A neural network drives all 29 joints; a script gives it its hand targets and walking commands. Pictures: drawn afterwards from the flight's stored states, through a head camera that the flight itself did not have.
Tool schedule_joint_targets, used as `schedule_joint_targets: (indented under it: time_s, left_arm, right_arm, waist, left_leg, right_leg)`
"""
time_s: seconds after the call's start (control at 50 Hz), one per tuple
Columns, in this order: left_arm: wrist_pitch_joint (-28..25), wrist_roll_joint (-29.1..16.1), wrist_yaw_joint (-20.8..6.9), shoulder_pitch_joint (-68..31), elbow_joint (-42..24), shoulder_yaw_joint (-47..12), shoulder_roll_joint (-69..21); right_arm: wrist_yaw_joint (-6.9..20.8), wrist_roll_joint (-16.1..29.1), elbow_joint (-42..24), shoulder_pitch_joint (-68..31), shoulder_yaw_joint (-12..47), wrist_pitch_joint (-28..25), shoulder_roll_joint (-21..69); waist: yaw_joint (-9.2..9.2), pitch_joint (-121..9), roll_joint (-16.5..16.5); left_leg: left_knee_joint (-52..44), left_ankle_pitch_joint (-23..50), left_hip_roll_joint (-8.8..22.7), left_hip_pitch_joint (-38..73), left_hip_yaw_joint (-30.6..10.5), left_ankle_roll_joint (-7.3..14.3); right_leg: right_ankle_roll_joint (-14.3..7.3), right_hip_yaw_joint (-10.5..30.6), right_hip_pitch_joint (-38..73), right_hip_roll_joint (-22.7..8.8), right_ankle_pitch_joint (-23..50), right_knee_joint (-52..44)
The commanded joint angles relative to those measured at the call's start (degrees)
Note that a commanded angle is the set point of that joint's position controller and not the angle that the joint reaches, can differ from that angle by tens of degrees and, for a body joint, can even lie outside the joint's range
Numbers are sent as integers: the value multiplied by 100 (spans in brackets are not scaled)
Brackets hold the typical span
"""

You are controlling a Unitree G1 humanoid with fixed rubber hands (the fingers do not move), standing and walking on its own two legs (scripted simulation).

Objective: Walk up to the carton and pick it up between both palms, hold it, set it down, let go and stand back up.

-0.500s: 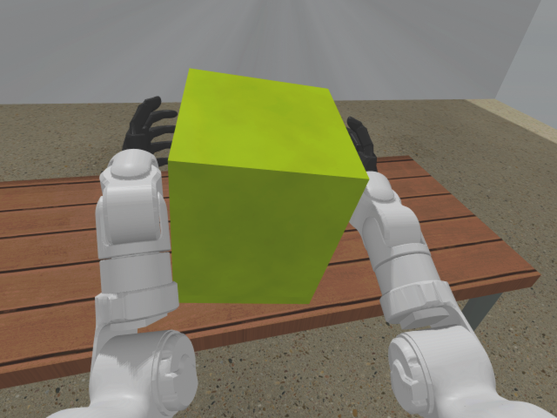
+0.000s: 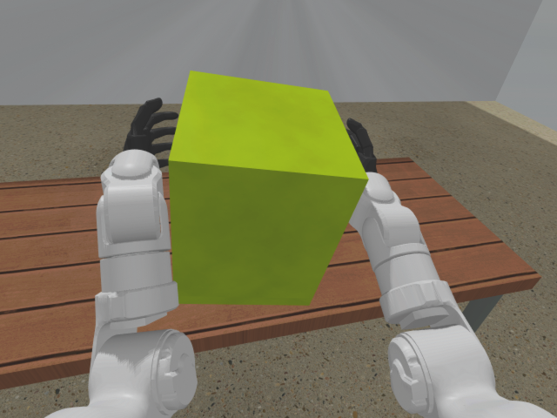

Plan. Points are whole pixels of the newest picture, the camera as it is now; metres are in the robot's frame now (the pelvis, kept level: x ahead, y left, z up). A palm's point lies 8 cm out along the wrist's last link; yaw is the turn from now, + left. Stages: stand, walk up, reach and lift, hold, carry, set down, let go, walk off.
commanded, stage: hold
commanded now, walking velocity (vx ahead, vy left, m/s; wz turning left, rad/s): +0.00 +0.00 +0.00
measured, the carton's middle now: (253, 194) +0.38 +0.01 +0.19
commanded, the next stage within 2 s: none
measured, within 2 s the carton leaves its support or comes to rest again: neither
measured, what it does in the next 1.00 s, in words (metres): stands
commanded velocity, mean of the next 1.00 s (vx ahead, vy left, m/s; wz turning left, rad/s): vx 0.00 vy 0.00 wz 0.00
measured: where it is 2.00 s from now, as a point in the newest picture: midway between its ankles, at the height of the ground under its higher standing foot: outside the picture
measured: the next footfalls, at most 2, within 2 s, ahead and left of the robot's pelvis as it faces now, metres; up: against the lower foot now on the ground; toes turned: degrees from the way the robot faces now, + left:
none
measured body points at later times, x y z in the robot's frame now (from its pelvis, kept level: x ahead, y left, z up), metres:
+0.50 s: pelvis +0.00 +0.00 +0.00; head -0.06 +0.03 +0.44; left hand +0.37 +0.16 +0.26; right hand +0.38 -0.14 +0.23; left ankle +0.05 +0.09 -0.75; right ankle +0.00 -0.09 -0.75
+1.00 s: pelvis +0.00 +0.00 +0.00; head -0.07 +0.02 +0.44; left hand +0.37 +0.15 +0.27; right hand +0.38 -0.14 +0.24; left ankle +0.05 +0.09 -0.75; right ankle +0.00 -0.09 -0.75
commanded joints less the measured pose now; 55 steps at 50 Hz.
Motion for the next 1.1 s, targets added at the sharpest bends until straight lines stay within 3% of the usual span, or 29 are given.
schedule_joint_targets:
  time_s: [0.0, 0.08, 0.18, 0.34, 0.48, 0.5, 0.86, 1.08]
  left_arm:
    - [-147, -893, -593, -2878, 175, -2091, -2516]
    - [-168, -1000, -586, -2828, 78, -2271, -2591]
    - [-152, -986, -627, -2787, 7, -2332, -2575]
    - [-152, -992, -585, -2733, -262, -2445, -2586]
    - [-134, -951, -557, -2741, -155, -2352, -2569]
    - [-147, -966, -554, -2863, -391, -2398, -2694]
    - [-157, -769, -652, -2914, 125, -1972, -2507]
    - [-192, -766, -685, -3000, 273, -1940, -2526]
  right_arm:
    - [491, 294, -1356, -4392, 1669, -340, 2913]
    - [408, 387, -1503, -4403, 1758, -335, 2896]
    - [376, 387, -1400, -4178, 1690, -257, 2828]
    - [394, 523, -1579, -4211, 1862, -261, 2817]
    - [464, 438, -1505, -4254, 1798, -284, 2809]
    - [478, 464, -1551, -4134, 1794, -280, 2720]
    - [516, 333, -1454, -4375, 1694, -316, 2738]
    - [506, 278, -1240, -4360, 1550, -321, 2726]
  waist:
    - [104, -1600, 241]
    - [-71, -1844, 268]
    - [-177, -1609, 362]
    - [-119, -1768, 463]
    - [-24, -1645, 353]
    - [-119, -1688, 481]
    - [23, -1612, 203]
    - [-68, -1557, 294]
  left_leg:
    - [-195, 217, 88, 775, -167, 88]
    - [-1, 604, 31, 991, -200, 5]
    - [-97, 475, 39, 826, -213, -61]
    - [17, 937, 65, 964, -264, -150]
    - [-97, 659, 117, 875, -237, -72]
    - [-111, 605, 135, 1028, -221, -137]
    - [-199, 83, 87, 930, -105, 20]
    - [-202, 28, 65, 880, -92, 10]
  right_leg:
    - [388, -42, -588, 9, 344, -378]
    - [453, -30, -484, 1, 824, -335]
    - [471, -53, -425, -4, 761, -293]
    - [433, -105, -352, 54, 896, -235]
    - [378, -92, -458, 65, 558, -297]
    - [359, -148, -606, 43, 713, -236]
    - [428, -123, -586, -15, 499, -310]
    - [421, -115, -602, -40, 522, -311]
